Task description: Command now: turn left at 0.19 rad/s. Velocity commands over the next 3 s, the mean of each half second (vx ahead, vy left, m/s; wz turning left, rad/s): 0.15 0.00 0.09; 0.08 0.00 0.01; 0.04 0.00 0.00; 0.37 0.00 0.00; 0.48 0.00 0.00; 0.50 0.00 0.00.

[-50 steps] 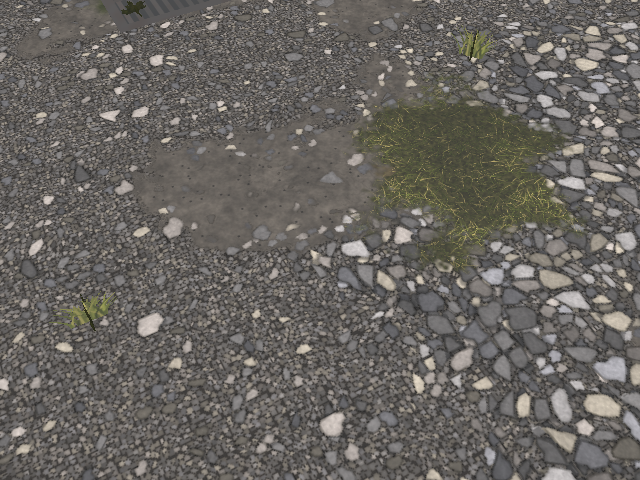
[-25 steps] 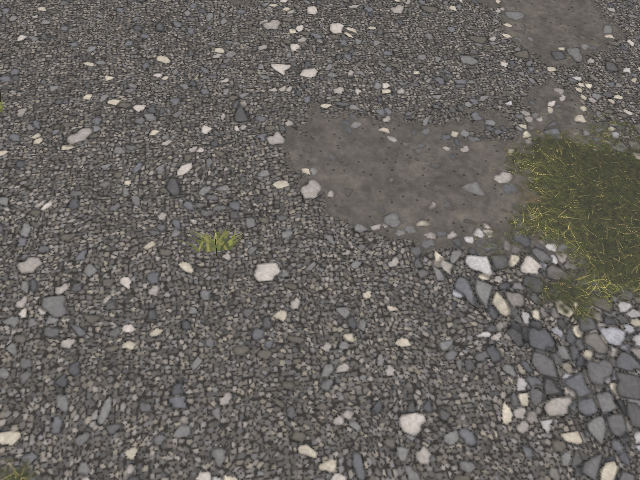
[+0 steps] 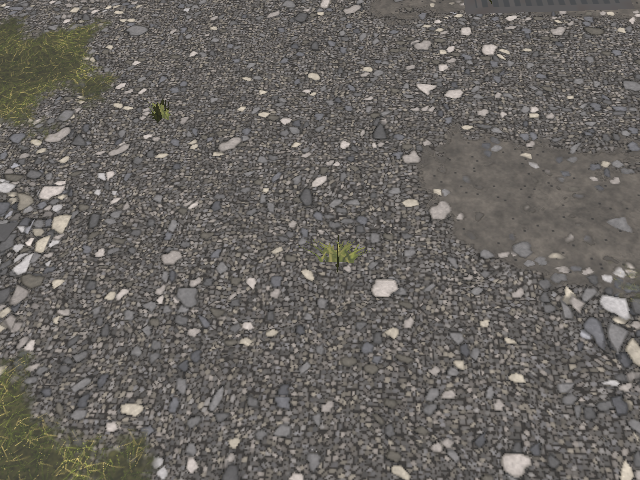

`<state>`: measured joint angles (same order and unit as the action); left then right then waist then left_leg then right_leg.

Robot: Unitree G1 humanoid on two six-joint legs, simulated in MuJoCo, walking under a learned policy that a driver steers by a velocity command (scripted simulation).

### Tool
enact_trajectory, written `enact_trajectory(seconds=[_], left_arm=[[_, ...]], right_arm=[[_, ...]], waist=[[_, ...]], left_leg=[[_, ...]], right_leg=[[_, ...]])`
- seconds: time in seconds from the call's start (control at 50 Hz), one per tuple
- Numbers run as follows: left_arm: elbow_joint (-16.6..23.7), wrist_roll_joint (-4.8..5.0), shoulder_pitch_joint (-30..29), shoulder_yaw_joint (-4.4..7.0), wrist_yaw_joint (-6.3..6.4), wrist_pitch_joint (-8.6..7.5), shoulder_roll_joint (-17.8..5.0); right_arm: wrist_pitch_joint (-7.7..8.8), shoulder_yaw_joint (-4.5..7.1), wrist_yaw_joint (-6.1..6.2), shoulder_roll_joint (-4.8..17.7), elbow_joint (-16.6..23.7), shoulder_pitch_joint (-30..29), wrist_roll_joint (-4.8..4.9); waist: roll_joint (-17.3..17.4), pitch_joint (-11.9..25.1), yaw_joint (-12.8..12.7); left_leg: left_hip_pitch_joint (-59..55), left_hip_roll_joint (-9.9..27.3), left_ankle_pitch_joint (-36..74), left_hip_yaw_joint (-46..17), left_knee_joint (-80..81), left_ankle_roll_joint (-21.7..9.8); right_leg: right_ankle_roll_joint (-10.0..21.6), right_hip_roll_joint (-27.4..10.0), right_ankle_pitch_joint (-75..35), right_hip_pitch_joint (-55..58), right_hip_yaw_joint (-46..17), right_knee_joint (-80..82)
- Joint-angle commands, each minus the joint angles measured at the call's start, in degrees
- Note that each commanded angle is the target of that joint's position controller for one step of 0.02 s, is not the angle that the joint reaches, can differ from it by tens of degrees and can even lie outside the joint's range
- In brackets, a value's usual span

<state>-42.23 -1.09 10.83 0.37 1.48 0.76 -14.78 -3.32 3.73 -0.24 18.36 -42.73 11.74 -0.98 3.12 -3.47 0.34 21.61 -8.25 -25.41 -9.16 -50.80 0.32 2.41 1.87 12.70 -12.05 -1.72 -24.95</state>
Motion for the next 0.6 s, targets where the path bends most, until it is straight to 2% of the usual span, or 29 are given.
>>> enact_trajectory(seconds=[0.02, 0.08, 0.12, 0.14, 0.16, 0.18, 0.2, 0.22, 0.24, 0.26, 0.28, 0.3, 0.34, 0.4, 0.44, 0.46, 0.48, 0.5, 0.52, 0.54, 0.56, 0.58, 0.6], left_arm=[[3.1, 0.04, -2.9, 1.53, 0.17, -1.17, -7.2], [1.1, 0.11, 0.0, 1.59, -0.12, -1.07, -7.5], [0.0, -0.21, 1.3, 1.93, -0.46, -0.68, -8.4], [-0.5, -0.14, 1.4, 2.04, -0.55, -0.48, -8.6], [-1.0, 0.02, 1.4, 1.94, -0.64, -0.31, -8.3], [-1.5, 0.08, 2.1, 1.98, -0.67, -0.32, -8.1], [-1.4, 0.1, 2.4, 2.03, -0.89, -0.48, -7.8], [-0.1, 0.29, 0.7, 1.59, -1.33, -0.61, -6.1], [0.7, -0.3, -3.2, 1.66, -1.51, -0.51, -6.3], [1.4, -0.76, -5.1, 1.85, -1.69, -0.63, -6.6], [1.9, -0.67, -6.6, 2.15, -1.86, -0.97, -7.0], [2.3, -0.47, -6.6, 2.42, -2.17, -1.42, -7.4], [1.8, -0.63, -5.0, 2.47, -3.14, -2.51, -6.8], [1.6, -0.52, -5.3, 2.12, -3.75, -3.11, -5.1], [0.5, -0.22, -2.0, 1.99, -3.18, -3.08, -3.8], [-1.2, -0.26, 1.8, 2.16, -2.65, -3.14, -3.6], [-2.6, -0.55, 5.5, 2.73, -1.89, -3.38, -5.1], [-3.4, -1.21, 11.0, 3.61, -1.11, -3.82, -8.7], [-4.4, -0.43, 15.6, 5.45, -0.78, -3.16, -17.4], [-5.7, 0.64, 16.0, 4.98, -0.98, -2.69, -14.7], [-4.7, 0.86, 11.6, 3.87, -1.26, -2.9, -11.2], [-3.8, 0.59, 7.4, 2.94, -1.35, -3.18, -8.1], [-3.7, 0.46, 5.3, 2.25, -1.16, -3.47, -6.4]], right_arm=[[0.0, 0.89, -0.43, 4.2, 0.8, 3.6, 0.1], [-0.26, -0.41, -0.2, 2.1, 0.4, 0.7, 0.52], [-0.31, -0.8, 0.3, 2.0, -0.5, 0.1, 1.0], [-0.19, -0.93, 0.59, 1.9, -1.3, 0.8, 1.14], [0.15, -1.4, 0.87, 1.0, -2.6, 2.9, 0.94], [0.75, -1.47, 1.23, 1.5, -3.5, 3.5, 0.19], [1.56, -1.12, 1.63, 3.9, -3.7, 4.1, -0.81], [1.88, -0.24, 1.64, 7.9, -4.1, 4.1, -1.08], [1.92, 0.5, 1.05, 9.0, -5.5, 6.7, -0.64], [2.22, 0.51, 0.72, 8.8, -5.9, 7.3, -0.67], [2.66, 0.23, 0.62, 7.4, -6.2, 7.5, -0.92], [3.19, 0.07, 0.69, 6.7, -6.5, 7.8, -1.07], [4.43, 0.07, 0.79, 6.2, -7.1, 7.4, -0.59], [5.6, 0.23, 0.59, 5.9, -8.1, 7.2, -0.3], [5.51, 0.22, 0.58, 5.7, -8.9, 6.5, 0.15], [5.35, 0.14, 0.67, 5.5, -9.2, 6.4, 0.51], [5.51, -0.23, 0.81, 4.4, -9.4, 7.1, 0.51], [5.82, -1.1, 0.81, 2.0, -8.5, 6.5, 0.53], [5.68, -1.88, 1.03, -0.7, -7.1, 8.6, 0.58], [4.62, -0.61, 1.59, 4.0, -7.8, 7.1, -0.43], [4.21, -0.62, 1.3, 3.3, -8.5, 7.3, -0.43], [4.18, -1.1, 0.88, 1.8, -9.4, 7.6, -0.15], [4.14, -1.23, 0.66, 1.2, -9.8, 7.5, -0.08]], waist=[[-11.5, 3.6, 1.1], [-11.8, 4.9, -0.8], [-13.4, 5.2, -1.6], [-13.4, 5.2, -1.1], [-12.2, 6.5, 0.1], [-10.9, 6.7, 0.3], [-7.7, 6.9, 0.2], [0.4, 4.4, -0.2], [5.9, 0.3, 2.7], [7.7, -4.4, 3.4], [7.7, -7.0, 4.0], [7.6, -7.5, 3.6], [5.7, -5.5, 2.4], [5.3, -3.0, 2.1], [5.0, -1.3, -0.2], [3.5, 0.1, -1.9], [1.0, 2.1, -3.2], [-5.7, 5.8, -5.8], [-19.2, 8.7, -6.2], [-12.9, 5.0, -5.5], [-8.4, 1.7, -2.8], [-6.9, 0.9, -1.1], [-7.4, 1.0, 0.2]], left_leg=[[-0.1, 1.9, 0.0, 1.3, -2.2, 1.9], [-3.4, 3.9, -1.5, 4.5, 9.4, 2.2], [-6.6, 4.4, -0.6, 7.0, 17.2, 1.6], [-8.7, 4.4, 2.8, 7.8, 22.5, 1.0], [-13.6, 4.4, 8.6, 8.7, 30.6, 0.3], [-19.4, 5.3, 13.0, 7.4, 34.2, -0.8], [-23.9, 9.0, 8.5, 2.6, 32.1, -2.4], [-22.7, 13.7, -2.7, -5.3, 32.2, -6.3], [-17.8, 18.8, -14.5, -13.4, 37.7, -10.6], [-15.2, 22.9, -19.7, -18.7, 42.3, -13.2], [-13.9, 24.4, -18.8, -20.8, 44.5, -14.6], [-15.4, 24.6, -15.3, -20.5, 45.2, -14.9], [-20.0, 22.5, -5.6, -15.6, 44.2, -14.0], [-18.8, 18.7, 8.8, -7.6, 41.2, -12.5], [-14.3, 17.7, 22.6, -3.6, 36.4, -10.4], [-11.0, 16.8, 24.8, -2.3, 33.0, -8.7], [-7.2, 14.9, 25.7, -0.5, 28.1, -6.7], [-2.8, 11.3, 19.7, 3.4, 17.5, -4.4], [5.9, 3.5, -2.4, 10.0, 4.2, -1.9], [7.6, 5.0, -10.2, 6.4, -5.3, -2.4], [7.8, 6.7, -7.2, 4.7, -9.3, -3.0], [6.7, 8.3, -3.6, 4.8, -9.1, -3.1], [4.9, 9.6, -0.5, 5.5, -6.8, -2.9]], right_leg=[[8.0, -11.8, -22.1, 3.8, -9.7, 7.5], [8.3, -12.0, -23.7, 7.5, -9.5, 5.4], [8.3, -11.8, -24.9, 8.0, -10.2, 4.2], [7.8, -11.5, -25.8, 7.8, -10.3, 3.2], [6.4, -10.7, -19.1, 6.5, -9.9, 3.3], [4.5, -9.9, -8.4, 2.2, -10.4, 3.7], [3.2, -8.6, 3.2, -3.7, -10.3, 2.8], [2.2, -2.7, 14.5, -10.7, -4.8, -1.0], [1.4, 1.2, 14.9, -13.7, 1.0, -8.6], [1.3, 1.0, 14.0, -16.7, 3.6, -13.5], [1.4, -0.4, 14.2, -19.0, 2.6, -17.8], [1.6, -1.7, 14.7, -21.5, 1.6, -20.6], [1.6, -3.1, 12.6, -22.4, 1.4, -20.1], [0.9, -1.7, 9.1, -14.7, 4.3, -13.6], [0.8, -0.1, 3.2, -4.3, 6.4, -6.2], [0.8, 1.1, -2.0, 3.3, 7.0, -1.6], [0.9, 0.6, -2.9, 11.3, 4.9, 0.4], [2.1, -8.7, -0.3, 18.5, -5.3, 4.2], [9.0, -22.5, -3.7, 21.3, -25.2, 10.4], [12.4, -25.0, -9.2, 15.8, -29.3, 10.8], [12.5, -22.8, -14.3, 12.0, -24.0, 10.0], [11.4, -20.1, -20.2, 9.7, -18.2, 10.3], [9.8, -17.8, -26.1, 8.7, -13.4, 10.7]])
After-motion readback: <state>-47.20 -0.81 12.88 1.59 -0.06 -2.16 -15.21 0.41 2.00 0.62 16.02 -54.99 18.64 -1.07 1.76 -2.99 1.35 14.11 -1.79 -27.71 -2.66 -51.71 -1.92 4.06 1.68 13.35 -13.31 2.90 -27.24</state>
